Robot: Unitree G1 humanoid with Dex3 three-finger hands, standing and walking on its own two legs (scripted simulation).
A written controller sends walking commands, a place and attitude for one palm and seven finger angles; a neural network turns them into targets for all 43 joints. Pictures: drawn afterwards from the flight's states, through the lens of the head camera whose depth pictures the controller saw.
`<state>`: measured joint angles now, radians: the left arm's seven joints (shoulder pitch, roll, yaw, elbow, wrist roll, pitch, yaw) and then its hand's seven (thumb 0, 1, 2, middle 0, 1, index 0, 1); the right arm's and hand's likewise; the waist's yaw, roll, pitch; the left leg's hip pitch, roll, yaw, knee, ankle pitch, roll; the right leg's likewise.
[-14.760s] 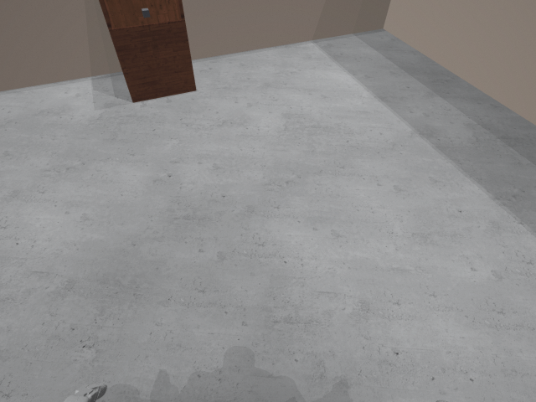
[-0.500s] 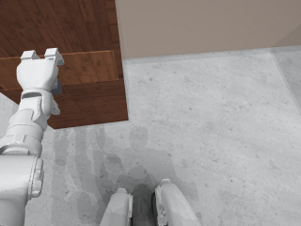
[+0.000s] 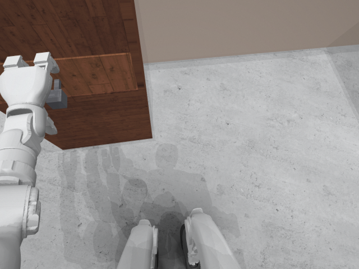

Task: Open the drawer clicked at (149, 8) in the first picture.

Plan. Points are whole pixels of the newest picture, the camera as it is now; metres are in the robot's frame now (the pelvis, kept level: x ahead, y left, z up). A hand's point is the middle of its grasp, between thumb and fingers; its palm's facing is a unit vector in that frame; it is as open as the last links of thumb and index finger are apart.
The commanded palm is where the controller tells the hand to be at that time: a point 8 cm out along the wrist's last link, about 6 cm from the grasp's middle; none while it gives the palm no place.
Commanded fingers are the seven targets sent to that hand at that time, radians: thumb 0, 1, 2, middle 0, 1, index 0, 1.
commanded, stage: move the hooked fingers above the handle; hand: left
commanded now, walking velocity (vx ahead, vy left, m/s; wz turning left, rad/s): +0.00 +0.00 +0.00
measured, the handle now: (57, 93) +0.54 +0.29 -0.09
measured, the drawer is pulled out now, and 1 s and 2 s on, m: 0.00 0.00 0.00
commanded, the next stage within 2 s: lower the fingers behind the handle in 0.40 s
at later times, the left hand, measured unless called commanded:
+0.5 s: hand (32, 105) +0.48 +0.31 -0.04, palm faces -0.12 +0.03 -0.99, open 13.8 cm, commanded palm +0.48 +0.28 +0.02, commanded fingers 0.00 -0.50 0.30 -0.30 -1.20 -0.30 -1.20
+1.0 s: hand (43, 111) +0.48 +0.30 -0.07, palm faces -0.10 -0.03 -0.99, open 14.2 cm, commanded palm +0.48 +0.28 -0.01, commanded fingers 0.00 -0.50 0.30 -0.30 -1.20 -0.30 -1.20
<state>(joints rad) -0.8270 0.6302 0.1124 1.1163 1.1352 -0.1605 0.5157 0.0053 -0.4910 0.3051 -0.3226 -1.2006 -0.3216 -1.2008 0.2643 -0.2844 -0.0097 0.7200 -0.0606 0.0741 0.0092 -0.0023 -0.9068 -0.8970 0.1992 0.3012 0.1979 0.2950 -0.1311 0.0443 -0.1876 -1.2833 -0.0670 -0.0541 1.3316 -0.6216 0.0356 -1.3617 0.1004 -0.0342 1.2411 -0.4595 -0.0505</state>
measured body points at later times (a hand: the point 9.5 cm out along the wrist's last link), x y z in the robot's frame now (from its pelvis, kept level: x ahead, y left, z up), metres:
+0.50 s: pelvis +0.00 +0.01 +0.01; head +0.18 +0.01 +0.42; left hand +0.48 +0.30 +0.02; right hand +0.03 -0.27 -0.12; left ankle -0.02 +0.10 -0.61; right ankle +0.05 -0.09 -0.61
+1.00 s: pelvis -0.01 +0.01 -0.01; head +0.18 +0.03 +0.39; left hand +0.48 +0.30 -0.01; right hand +0.03 -0.26 -0.14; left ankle -0.02 +0.10 -0.61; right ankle +0.05 -0.09 -0.61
